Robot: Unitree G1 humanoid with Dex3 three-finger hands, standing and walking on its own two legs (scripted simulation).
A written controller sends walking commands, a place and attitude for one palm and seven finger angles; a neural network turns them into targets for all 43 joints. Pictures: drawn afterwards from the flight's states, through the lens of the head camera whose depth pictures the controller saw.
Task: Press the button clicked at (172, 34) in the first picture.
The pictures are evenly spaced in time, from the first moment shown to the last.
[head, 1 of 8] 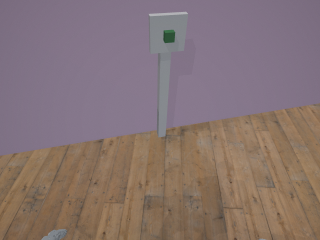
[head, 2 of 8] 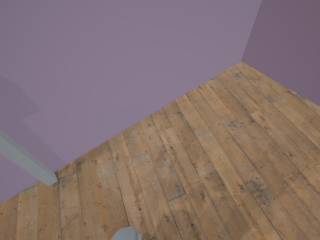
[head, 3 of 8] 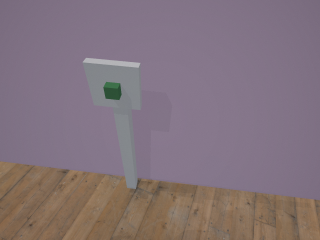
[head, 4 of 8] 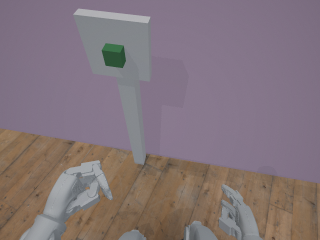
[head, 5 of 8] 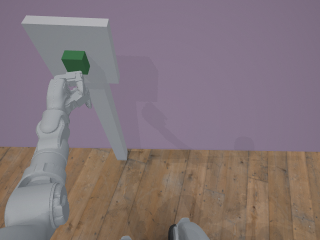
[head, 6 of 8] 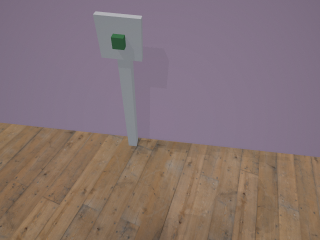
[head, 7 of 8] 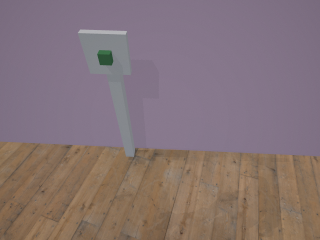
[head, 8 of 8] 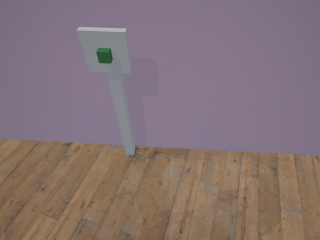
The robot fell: no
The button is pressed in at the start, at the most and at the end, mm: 0 14 0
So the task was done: yes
